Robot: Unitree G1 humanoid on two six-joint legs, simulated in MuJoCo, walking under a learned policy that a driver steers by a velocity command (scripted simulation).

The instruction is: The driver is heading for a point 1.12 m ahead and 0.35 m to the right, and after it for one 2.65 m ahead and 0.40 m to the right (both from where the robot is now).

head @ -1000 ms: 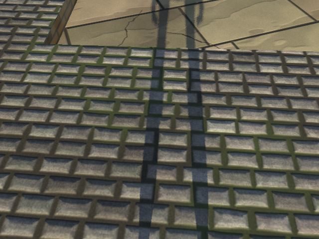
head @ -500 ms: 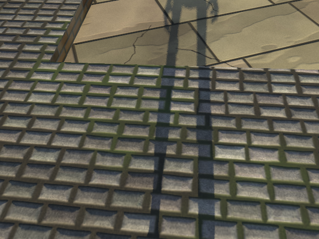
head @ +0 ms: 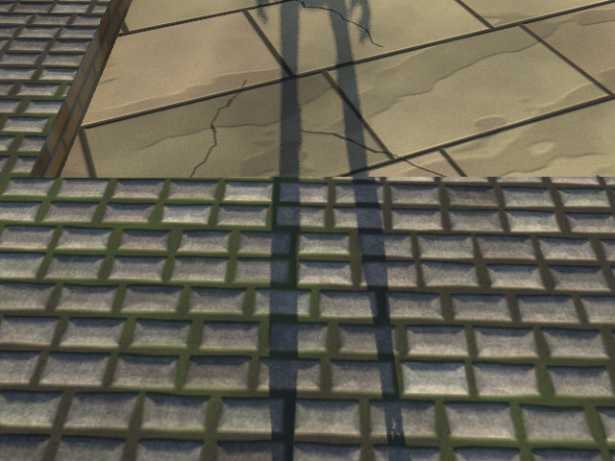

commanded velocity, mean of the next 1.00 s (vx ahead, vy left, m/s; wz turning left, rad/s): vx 0.50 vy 0.00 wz -0.44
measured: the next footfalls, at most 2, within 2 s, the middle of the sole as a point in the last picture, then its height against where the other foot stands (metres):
right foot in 0.32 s outside the picture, level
left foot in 0.84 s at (349, 394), level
